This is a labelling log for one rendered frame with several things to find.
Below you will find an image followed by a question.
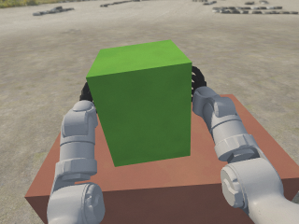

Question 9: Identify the robot left hand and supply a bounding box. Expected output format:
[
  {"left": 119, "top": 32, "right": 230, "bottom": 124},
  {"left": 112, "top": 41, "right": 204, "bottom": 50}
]
[{"left": 79, "top": 82, "right": 97, "bottom": 114}]

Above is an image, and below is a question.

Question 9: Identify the left robot forearm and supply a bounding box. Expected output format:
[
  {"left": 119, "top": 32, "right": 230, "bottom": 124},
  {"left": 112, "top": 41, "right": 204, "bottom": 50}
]
[{"left": 47, "top": 100, "right": 98, "bottom": 222}]

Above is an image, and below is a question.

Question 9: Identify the robot right upper arm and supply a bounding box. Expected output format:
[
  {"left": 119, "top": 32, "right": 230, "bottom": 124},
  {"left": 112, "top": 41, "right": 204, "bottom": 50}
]
[{"left": 221, "top": 158, "right": 299, "bottom": 224}]

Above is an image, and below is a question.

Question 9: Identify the robot right hand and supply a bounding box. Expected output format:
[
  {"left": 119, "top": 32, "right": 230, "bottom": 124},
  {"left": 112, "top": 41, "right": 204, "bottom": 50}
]
[{"left": 192, "top": 66, "right": 206, "bottom": 98}]

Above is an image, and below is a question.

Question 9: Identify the right robot forearm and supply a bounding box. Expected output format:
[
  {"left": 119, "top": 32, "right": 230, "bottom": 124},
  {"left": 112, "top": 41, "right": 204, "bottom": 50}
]
[{"left": 192, "top": 86, "right": 284, "bottom": 193}]

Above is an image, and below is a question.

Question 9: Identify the robot left upper arm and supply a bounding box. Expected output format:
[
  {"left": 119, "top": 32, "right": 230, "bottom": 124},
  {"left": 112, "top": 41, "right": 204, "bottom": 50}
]
[{"left": 48, "top": 182, "right": 106, "bottom": 224}]

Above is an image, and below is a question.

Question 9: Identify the carton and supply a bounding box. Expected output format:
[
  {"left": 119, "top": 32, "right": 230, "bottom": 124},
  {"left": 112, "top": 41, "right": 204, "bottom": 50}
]
[{"left": 86, "top": 39, "right": 192, "bottom": 167}]

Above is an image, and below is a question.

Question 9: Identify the pedestal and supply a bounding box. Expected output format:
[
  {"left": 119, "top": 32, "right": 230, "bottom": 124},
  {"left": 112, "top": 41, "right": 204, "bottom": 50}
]
[{"left": 24, "top": 94, "right": 299, "bottom": 224}]

